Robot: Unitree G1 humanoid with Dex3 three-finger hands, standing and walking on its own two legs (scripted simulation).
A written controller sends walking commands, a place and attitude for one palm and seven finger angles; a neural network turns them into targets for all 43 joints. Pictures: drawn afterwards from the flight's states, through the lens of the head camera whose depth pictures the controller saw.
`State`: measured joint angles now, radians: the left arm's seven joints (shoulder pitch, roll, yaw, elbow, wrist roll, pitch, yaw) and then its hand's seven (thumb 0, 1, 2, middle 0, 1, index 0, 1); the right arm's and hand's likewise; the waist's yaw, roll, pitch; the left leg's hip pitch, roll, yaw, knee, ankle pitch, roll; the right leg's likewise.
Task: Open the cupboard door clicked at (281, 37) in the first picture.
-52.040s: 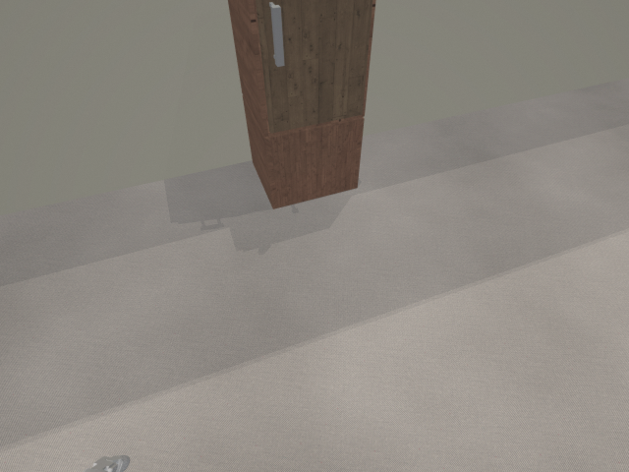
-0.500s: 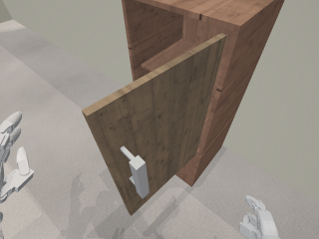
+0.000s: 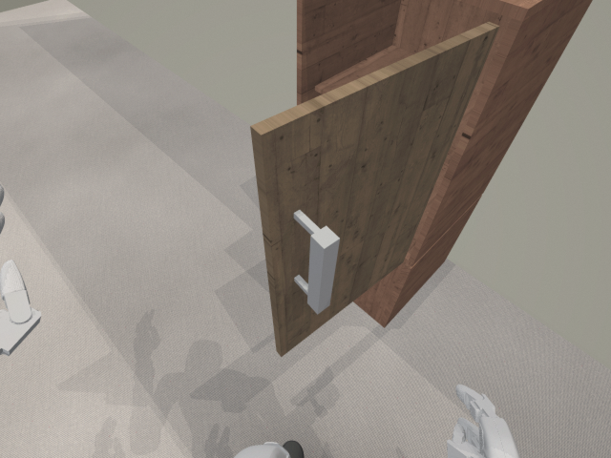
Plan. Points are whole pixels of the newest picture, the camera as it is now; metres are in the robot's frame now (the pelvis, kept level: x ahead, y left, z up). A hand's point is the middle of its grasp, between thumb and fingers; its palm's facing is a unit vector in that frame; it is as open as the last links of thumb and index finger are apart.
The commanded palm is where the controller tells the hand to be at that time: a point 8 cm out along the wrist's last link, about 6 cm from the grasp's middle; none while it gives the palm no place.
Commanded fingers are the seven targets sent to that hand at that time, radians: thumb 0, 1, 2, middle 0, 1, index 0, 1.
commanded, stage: step back with the hand held close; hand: left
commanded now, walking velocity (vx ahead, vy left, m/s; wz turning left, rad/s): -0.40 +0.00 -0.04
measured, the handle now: (311, 264) +0.37 +0.03 +0.03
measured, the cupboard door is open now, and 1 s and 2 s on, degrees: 84 84 84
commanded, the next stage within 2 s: stop stepping back and stand still in 0.38 s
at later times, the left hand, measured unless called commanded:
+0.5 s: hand out of the picture +0.12 +0.29 +0.18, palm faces +0.36 -0.84 -0.41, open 7.4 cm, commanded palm +0.07 +0.33 +0.19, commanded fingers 0.00 0.90 0.90 -0.20 -0.30 -0.20 -0.30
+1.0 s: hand out of the picture +0.03 +0.36 +0.19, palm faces +0.29 -0.82 -0.48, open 7.4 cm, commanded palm -0.01 +0.40 +0.19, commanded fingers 0.00 0.90 0.90 -0.20 -0.30 -0.20 -0.30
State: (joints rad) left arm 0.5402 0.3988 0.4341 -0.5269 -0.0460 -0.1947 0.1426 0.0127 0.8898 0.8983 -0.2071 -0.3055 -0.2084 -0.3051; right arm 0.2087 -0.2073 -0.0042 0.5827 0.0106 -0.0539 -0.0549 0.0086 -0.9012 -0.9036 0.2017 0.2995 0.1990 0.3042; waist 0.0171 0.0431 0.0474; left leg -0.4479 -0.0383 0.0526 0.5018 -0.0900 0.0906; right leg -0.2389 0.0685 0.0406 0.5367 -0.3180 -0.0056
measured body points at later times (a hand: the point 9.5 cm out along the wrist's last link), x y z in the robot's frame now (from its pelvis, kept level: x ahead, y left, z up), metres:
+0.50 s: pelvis -0.10 +0.04 -0.01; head -0.08 +0.08 +0.44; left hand +0.09 +0.33 +0.20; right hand +0.09 -0.19 -0.07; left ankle +0.09 +0.07 -0.72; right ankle -0.21 -0.08 -0.74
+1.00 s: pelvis -0.20 +0.13 +0.00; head -0.21 +0.15 +0.45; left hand +0.01 +0.40 +0.21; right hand -0.10 -0.15 -0.09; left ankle -0.11 +0.19 -0.68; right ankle -0.24 +0.05 -0.73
